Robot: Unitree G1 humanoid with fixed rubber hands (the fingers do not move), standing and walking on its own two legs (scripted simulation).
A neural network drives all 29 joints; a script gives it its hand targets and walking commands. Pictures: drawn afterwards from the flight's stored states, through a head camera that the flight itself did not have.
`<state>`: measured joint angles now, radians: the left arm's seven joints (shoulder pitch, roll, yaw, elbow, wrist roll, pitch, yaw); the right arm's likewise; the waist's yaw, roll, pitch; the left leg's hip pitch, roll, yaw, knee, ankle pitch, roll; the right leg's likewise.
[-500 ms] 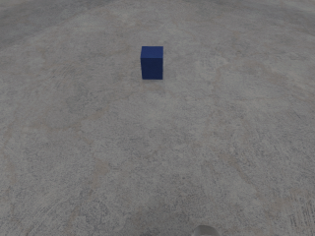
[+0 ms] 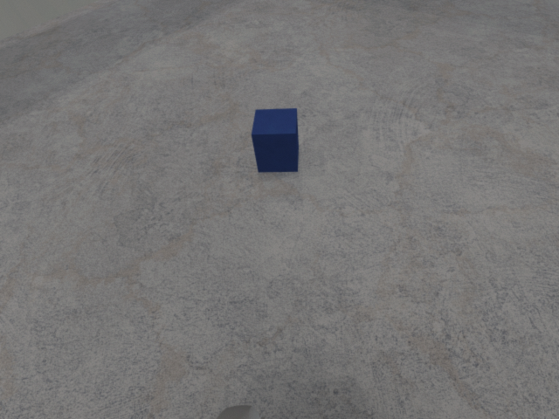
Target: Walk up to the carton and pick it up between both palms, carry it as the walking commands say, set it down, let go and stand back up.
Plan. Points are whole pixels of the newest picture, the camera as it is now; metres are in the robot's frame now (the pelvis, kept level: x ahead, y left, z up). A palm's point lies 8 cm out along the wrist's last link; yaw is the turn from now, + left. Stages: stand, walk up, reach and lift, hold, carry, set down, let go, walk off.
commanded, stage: walk up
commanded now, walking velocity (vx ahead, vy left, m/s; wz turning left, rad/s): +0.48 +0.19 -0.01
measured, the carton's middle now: (277, 141) +1.43 +0.14 -0.65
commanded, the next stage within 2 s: none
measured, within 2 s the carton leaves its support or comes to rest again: neither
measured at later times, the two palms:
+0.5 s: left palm (118, 311) +0.31 +0.36 -0.13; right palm (403, 366) +0.21 -0.16 -0.11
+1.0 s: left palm (192, 206) +0.57 +0.26 -0.13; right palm (406, 261) +0.43 -0.21 -0.15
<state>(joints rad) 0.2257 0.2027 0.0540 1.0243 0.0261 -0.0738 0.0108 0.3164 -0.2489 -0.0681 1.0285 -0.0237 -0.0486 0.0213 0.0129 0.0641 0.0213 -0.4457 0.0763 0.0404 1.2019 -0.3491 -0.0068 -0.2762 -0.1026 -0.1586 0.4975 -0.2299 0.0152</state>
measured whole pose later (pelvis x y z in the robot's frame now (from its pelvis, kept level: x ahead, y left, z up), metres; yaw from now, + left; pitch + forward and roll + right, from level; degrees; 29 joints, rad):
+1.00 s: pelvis +0.48 +0.03 -0.01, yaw +0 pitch +1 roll +0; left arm 0.14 0.18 0.05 1.00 0.03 -0.08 -0.01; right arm 0.38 -0.21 -0.06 1.07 -0.02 -0.06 0.00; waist -0.02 0.04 0.05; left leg -0.35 0.10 0.02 1.18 -0.41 0.01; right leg -0.37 -0.09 -0.16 0.56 -0.21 -0.01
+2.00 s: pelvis +0.90 +0.07 -0.01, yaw -1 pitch +1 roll +0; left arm 0.10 0.17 0.05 0.99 0.02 -0.04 -0.02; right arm 0.42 -0.17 -0.04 1.09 -0.01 -0.05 -0.01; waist -0.05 0.02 0.05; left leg -0.14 0.11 0.10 0.68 -0.47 -0.03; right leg -0.40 -0.07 -0.13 0.55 -0.14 -0.01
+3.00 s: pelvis +0.96 +0.12 +0.01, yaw -1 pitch -2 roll +0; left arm 0.26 0.17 0.01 1.10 0.01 0.00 0.03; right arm 0.29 -0.15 -0.02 1.14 -0.01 0.00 -0.02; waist -0.02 -0.01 0.04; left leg -0.24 0.02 0.04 0.38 -0.10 0.00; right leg -0.12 -0.01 -0.04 0.41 -0.26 0.00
